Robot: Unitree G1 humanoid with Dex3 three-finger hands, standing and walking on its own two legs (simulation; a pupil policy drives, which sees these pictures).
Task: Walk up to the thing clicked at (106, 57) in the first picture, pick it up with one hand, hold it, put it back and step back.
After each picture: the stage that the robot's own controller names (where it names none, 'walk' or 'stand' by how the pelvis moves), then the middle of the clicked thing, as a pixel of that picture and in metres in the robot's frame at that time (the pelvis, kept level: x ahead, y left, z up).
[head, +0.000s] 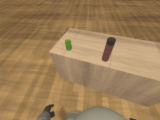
stand; (107, 50) +0.62 -0.12 -0.01
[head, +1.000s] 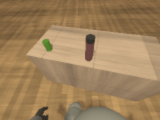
rise first; (89, 49) +0.55 +0.07 +0.03
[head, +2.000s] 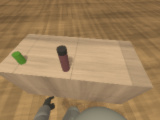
stand; (64, 60) +0.43 +0.24 +0.01
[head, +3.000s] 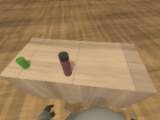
stand; (66, 65) +0.40 +0.23 -0.01
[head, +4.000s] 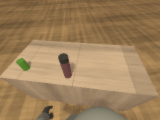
stand; (65, 67) +0.39 +0.23 -0.01
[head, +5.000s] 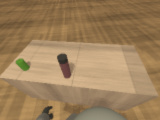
stand; (65, 67) +0.39 +0.23 -0.01
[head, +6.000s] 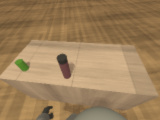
stand; (64, 67) +0.38 +0.23 -0.01
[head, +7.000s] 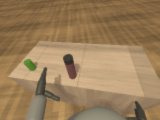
rise first; (70, 68) +0.38 +0.21 -0.01
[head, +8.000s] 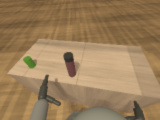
go down; (70, 66) +0.40 +0.21 -0.01
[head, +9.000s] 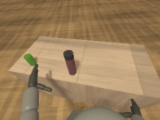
go down; (70, 64) +0.41 +0.21 +0.00
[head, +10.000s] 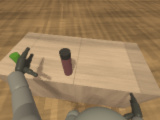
go down; (66, 63) +0.39 +0.20 +0.03
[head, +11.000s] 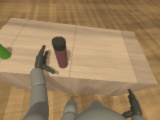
close in; (61, 55) +0.41 +0.20 +0.06
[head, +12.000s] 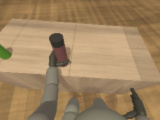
close; (60, 52) +0.42 +0.20 +0.08
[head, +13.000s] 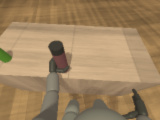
lift; (60, 59) +0.38 +0.19 +0.08
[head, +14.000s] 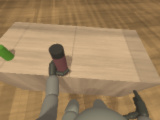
lift; (60, 62) +0.36 +0.20 +0.07
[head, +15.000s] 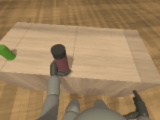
lift; (62, 62) +0.36 +0.19 +0.07
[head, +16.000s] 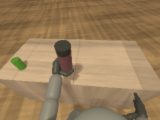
hold; (65, 61) +0.32 +0.16 +0.18
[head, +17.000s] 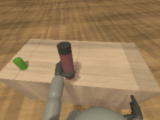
hold; (67, 63) +0.33 +0.17 +0.14
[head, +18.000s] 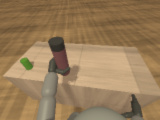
crouch; (61, 59) +0.31 +0.20 +0.19
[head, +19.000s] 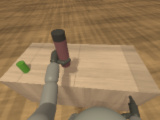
lower; (62, 51) +0.39 +0.20 +0.20
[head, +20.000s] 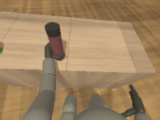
lower; (56, 44) +0.47 +0.20 +0.10
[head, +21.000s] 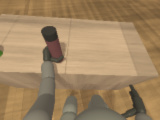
lower; (54, 47) +0.45 +0.21 +0.09
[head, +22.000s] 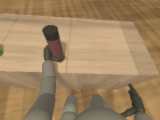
lower; (55, 47) +0.45 +0.21 +0.10
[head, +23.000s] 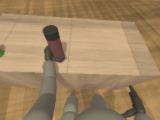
lower; (56, 47) +0.45 +0.21 +0.10
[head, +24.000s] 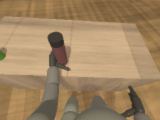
withdraw; (60, 52) +0.42 +0.19 +0.08
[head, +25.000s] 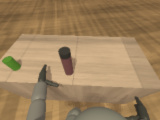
sink last; (67, 63) +0.39 +0.18 +0.05
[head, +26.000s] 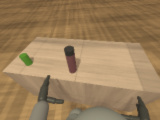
stand; (71, 61) +0.43 +0.19 +0.05
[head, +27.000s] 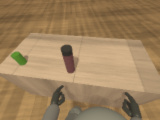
stand; (69, 60) +0.40 +0.19 +0.05
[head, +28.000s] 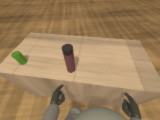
stand; (69, 60) +0.41 +0.19 +0.06
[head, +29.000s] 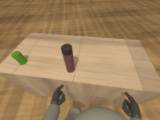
stand; (69, 60) +0.41 +0.19 +0.06
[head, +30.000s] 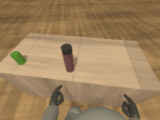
stand; (68, 59) +0.42 +0.19 +0.05
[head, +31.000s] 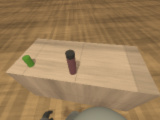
stand; (71, 63) +0.43 +0.19 -0.01
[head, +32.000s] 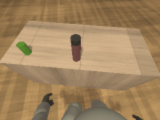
walk; (76, 49) +0.49 +0.14 +0.00
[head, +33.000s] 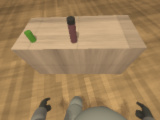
walk; (72, 31) +0.71 +0.22 +0.02
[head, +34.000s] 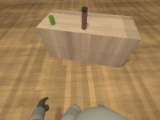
stand; (84, 19) +1.04 +0.19 +0.02
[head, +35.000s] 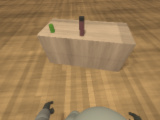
stand; (81, 26) +1.04 +0.19 -0.01
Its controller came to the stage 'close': yes
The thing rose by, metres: 0.19
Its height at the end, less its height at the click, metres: +0.00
